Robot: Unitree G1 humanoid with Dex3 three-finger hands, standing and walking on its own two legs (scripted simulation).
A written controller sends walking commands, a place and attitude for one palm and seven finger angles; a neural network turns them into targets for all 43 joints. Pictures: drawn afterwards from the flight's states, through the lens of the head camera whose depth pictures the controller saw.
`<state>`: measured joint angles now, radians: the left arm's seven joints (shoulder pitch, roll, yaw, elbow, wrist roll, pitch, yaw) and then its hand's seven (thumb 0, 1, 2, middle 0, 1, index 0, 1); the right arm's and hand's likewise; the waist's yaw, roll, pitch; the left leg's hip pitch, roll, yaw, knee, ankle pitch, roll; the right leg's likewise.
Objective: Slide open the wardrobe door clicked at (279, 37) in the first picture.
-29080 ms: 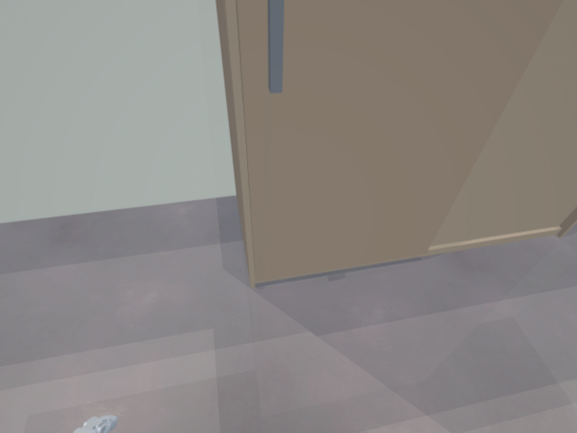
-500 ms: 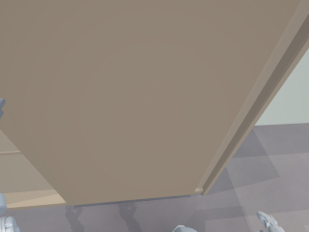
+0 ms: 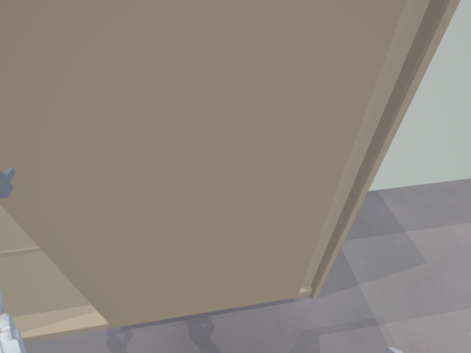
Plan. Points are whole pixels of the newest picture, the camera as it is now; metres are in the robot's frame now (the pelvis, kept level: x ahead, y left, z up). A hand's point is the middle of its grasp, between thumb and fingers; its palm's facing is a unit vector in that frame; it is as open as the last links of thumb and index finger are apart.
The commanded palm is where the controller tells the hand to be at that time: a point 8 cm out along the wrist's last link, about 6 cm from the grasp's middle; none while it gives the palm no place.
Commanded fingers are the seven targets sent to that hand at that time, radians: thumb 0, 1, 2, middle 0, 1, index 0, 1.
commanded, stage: stop walking and hold the door there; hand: left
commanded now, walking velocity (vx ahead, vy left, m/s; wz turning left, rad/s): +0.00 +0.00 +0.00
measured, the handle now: out of the picture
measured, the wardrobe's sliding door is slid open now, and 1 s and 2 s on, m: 0.64 0.64 0.64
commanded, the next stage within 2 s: loosen the grip on the handle in 1.84 s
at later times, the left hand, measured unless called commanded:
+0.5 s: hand out of the picture +0.34 +0.40 +0.19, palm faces +0.64 -0.73 -0.25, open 6.4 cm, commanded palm +0.28 +0.43 +0.16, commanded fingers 0.00 0.90 0.90 -0.45 -1.40 -0.45 -1.40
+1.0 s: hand out of the picture +0.33 +0.40 +0.19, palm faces +0.47 -0.84 -0.28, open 5.9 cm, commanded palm +0.28 +0.45 +0.16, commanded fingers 0.00 0.90 0.90 -0.45 -1.40 -0.45 -1.40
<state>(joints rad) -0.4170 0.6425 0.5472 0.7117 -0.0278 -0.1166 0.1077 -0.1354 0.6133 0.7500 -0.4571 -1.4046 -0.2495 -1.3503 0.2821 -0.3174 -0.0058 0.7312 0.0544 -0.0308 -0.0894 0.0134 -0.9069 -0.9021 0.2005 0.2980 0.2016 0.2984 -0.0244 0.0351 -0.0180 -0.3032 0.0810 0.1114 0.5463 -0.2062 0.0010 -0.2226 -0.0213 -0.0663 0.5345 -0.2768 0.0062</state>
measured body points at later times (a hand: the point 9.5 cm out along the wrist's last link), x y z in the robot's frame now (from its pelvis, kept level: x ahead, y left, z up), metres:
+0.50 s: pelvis -0.01 +0.02 +0.00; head -0.01 +0.00 +0.45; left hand +0.30 +0.43 +0.21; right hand +0.10 -0.26 -0.12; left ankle +0.04 +0.13 -0.72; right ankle +0.01 -0.12 -0.73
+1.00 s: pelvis -0.07 +0.09 +0.01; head -0.01 +0.06 +0.45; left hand +0.30 +0.44 +0.21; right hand +0.06 -0.15 -0.13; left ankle -0.04 +0.25 -0.64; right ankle -0.08 -0.03 -0.73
